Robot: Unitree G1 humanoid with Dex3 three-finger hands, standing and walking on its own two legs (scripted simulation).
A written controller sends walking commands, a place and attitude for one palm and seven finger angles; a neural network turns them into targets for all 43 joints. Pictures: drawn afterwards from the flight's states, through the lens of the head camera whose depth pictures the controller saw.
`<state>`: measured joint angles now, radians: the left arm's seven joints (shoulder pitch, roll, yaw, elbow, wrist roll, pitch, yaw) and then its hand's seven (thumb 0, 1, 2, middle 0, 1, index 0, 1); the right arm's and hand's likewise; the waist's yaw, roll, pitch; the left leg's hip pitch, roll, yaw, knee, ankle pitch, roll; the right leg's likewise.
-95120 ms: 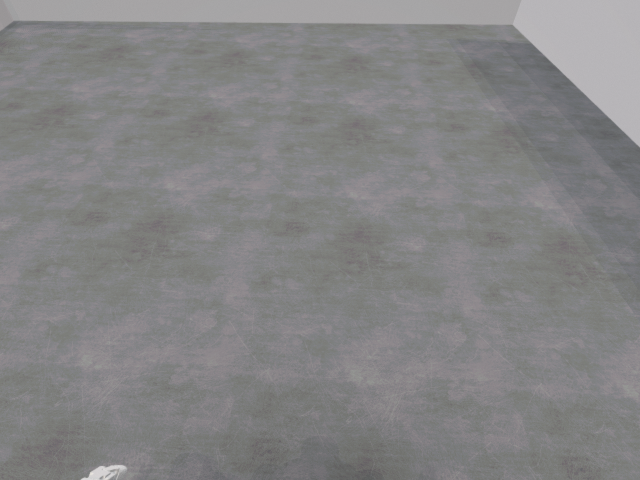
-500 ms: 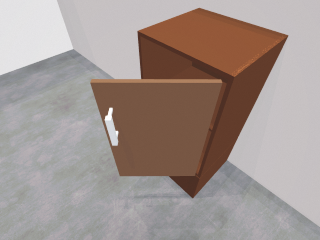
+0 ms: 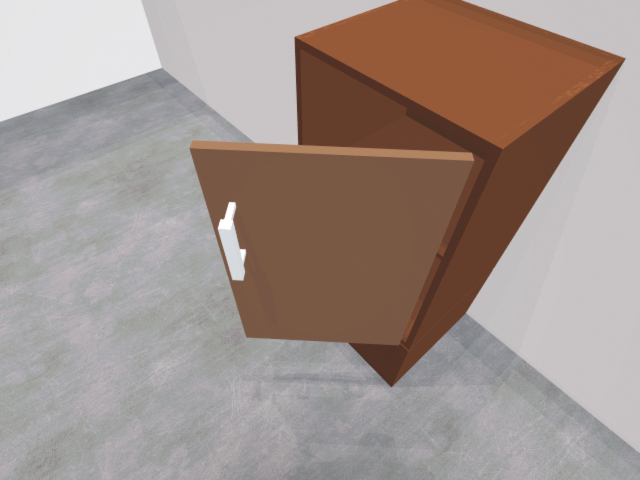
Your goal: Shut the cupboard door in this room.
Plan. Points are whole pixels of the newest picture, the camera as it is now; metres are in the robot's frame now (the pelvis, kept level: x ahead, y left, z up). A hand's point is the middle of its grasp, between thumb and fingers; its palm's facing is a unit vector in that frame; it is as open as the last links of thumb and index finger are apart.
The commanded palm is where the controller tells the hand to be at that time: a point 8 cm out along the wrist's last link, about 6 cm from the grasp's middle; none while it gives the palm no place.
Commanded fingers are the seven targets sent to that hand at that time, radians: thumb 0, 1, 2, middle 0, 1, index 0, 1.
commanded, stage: look again from close up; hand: left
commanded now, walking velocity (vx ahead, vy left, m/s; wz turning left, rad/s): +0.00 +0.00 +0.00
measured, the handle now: (235, 242) +0.47 +0.17 -0.03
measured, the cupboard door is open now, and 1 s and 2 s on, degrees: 46 46 46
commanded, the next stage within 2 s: shuffle to correct the standing spot in 0.42 s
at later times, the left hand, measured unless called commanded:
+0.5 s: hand out of the picture +0.03 +0.24 -0.17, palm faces -0.01 -0.97 -0.23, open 7.3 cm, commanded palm none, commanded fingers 0.00 0.90 0.90 -0.20 -0.30 -0.20 -0.30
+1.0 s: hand out of the picture -0.09 +0.20 -0.18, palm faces -0.02 -0.99 -0.13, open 7.4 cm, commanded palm none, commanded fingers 0.00 0.90 0.90 -0.20 -0.30 -0.20 -0.30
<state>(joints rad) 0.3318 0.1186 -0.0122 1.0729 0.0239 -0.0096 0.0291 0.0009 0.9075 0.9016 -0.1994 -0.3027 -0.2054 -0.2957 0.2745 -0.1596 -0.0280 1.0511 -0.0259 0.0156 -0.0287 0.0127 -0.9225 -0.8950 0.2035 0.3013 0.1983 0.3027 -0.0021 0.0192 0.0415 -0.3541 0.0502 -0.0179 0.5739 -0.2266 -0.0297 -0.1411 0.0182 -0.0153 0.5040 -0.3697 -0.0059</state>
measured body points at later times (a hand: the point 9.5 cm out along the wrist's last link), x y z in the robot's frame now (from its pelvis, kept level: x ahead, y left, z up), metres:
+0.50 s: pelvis -0.02 +0.05 +0.00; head -0.01 +0.06 +0.45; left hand +0.03 +0.29 -0.15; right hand +0.07 -0.18 -0.14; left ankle +0.05 +0.14 -0.73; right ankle -0.06 -0.12 -0.73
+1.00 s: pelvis -0.04 +0.03 -0.01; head -0.04 +0.05 +0.44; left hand -0.09 +0.25 -0.17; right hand -0.04 -0.22 -0.15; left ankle +0.03 +0.13 -0.73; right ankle -0.07 -0.11 -0.72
